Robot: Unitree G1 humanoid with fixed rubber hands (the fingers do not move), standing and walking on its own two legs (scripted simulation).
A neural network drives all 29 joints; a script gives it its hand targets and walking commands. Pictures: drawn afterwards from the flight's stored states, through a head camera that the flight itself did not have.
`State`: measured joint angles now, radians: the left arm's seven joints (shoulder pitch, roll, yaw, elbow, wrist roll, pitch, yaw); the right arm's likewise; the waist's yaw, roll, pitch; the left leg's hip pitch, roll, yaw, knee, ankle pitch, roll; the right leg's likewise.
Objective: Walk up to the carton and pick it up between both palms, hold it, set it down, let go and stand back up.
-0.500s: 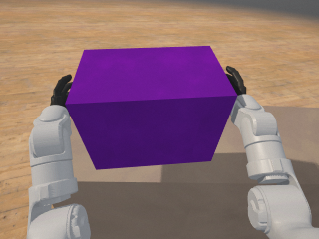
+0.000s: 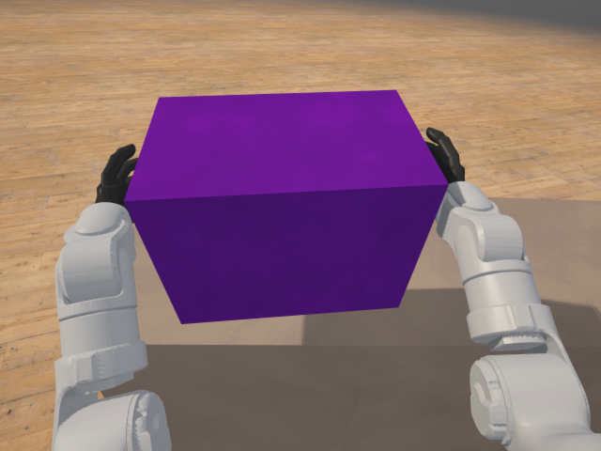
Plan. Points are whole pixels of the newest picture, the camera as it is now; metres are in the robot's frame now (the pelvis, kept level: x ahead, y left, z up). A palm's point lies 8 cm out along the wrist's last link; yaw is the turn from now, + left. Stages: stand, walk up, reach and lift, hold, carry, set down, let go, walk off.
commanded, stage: hold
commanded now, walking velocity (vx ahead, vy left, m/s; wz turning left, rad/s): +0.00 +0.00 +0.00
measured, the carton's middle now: (286, 209) +0.39 +0.00 +0.18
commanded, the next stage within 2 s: set down in 1.72 s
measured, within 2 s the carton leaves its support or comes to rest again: neither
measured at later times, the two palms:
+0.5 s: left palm (123, 200) +0.35 +0.20 +0.22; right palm (449, 190) +0.36 -0.21 +0.23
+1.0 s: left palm (117, 202) +0.35 +0.20 +0.22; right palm (445, 189) +0.36 -0.20 +0.23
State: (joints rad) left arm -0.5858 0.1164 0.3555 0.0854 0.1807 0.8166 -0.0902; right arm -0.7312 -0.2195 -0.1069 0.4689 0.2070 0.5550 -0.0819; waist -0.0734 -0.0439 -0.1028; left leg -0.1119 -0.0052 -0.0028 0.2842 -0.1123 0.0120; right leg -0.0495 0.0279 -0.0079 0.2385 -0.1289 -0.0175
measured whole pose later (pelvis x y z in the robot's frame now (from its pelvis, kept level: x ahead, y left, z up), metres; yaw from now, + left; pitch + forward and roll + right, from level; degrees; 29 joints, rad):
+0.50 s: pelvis +0.00 +0.00 +0.00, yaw +0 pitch -3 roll -1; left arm -0.61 0.11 0.35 0.09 0.18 0.83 -0.07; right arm -0.74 -0.24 -0.10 0.50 0.23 0.54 -0.07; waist -0.07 -0.02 -0.10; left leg -0.12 -0.01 0.00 0.29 -0.12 0.02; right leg -0.06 0.03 0.00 0.25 -0.13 -0.01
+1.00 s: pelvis +0.01 +0.00 +0.00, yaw +0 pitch -4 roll -1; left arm -0.59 0.12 0.35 0.05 0.19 0.84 -0.09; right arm -0.72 -0.23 -0.10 0.45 0.24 0.56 -0.09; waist -0.08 -0.03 -0.10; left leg -0.11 -0.01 0.00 0.30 -0.13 0.01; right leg -0.04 0.03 -0.01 0.24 -0.14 -0.02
